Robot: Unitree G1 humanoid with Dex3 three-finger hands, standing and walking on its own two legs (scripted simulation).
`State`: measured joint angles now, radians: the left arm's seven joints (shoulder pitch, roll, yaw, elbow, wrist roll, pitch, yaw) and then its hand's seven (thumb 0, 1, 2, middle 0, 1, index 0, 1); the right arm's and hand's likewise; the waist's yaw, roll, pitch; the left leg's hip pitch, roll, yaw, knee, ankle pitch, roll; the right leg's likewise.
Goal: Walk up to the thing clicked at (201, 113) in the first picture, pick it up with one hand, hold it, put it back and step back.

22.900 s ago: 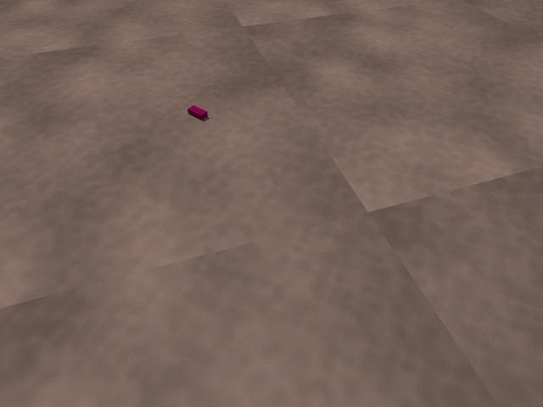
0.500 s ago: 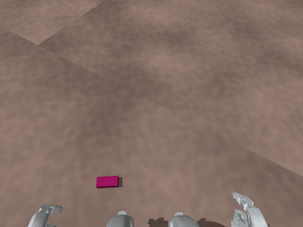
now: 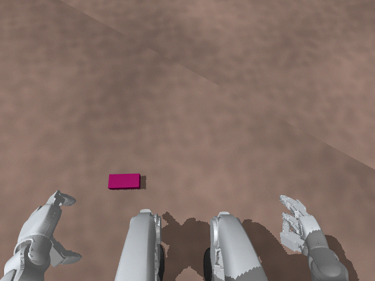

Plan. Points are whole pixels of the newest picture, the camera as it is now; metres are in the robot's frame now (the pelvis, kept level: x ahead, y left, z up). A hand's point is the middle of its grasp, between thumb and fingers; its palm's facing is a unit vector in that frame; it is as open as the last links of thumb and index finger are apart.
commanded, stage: rise first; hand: left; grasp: from above
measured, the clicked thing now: (124, 181) +0.43 +0.24 -0.54
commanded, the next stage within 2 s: none
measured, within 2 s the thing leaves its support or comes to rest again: neither
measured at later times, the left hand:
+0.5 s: hand (90, 200) +0.32 +0.29 -0.31, palm faces -0.48 -0.19 -0.85, open 13.8 cm
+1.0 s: hand (98, 190) +0.36 +0.29 -0.38, palm faces -0.46 -0.03 -0.89, open 13.4 cm
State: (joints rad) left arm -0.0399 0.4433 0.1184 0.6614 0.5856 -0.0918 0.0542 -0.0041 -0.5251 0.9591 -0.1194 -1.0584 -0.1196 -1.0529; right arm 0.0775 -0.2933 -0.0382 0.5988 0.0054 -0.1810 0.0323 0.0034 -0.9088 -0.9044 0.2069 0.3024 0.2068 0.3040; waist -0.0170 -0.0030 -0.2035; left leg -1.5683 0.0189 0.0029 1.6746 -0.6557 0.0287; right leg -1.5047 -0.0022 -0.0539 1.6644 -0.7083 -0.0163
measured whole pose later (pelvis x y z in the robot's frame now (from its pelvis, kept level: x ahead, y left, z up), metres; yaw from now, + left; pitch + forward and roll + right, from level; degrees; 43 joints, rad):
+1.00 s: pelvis -0.05 +0.00 -0.21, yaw -6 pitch +34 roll -7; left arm -0.74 0.71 0.13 1.30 1.27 -0.34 0.42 0.00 -0.39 0.90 -0.22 -0.85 -0.21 -0.85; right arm 0.06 -0.25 0.00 0.78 -0.14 -0.04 0.11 0.00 -0.91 -0.91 0.20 0.30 0.21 0.30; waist -0.12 -0.03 -0.09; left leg -2.29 0.06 -0.06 2.34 -0.65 0.05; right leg -2.19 0.01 -0.13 2.30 -0.70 -0.03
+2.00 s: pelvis -0.05 +0.00 -0.24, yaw -9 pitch +32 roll -8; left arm -0.81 0.78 0.16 1.41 1.27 -0.31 0.46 0.00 -0.41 0.91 -0.20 -0.89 -0.20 -0.89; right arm 0.09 -0.27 0.06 0.78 -0.17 -0.07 0.13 0.00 -0.91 -0.90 0.20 0.30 0.21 0.30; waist -0.18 -0.05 -0.02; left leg -2.35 0.07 -0.11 2.44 -0.67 0.05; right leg -2.24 0.03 -0.17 2.37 -0.70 -0.03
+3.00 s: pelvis -0.05 +0.00 -0.24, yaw -9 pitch +32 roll -9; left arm -0.81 0.81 0.16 1.41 1.26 -0.30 0.42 0.00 -0.42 0.92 -0.20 -0.90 -0.19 -0.91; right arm 0.10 -0.27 0.08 0.76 -0.17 -0.09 0.14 0.00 -0.91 -0.90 0.20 0.30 0.21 0.30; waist -0.19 -0.05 -0.02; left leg -2.35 0.07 -0.11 2.44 -0.66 0.05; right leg -2.23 0.03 -0.17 2.36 -0.69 -0.03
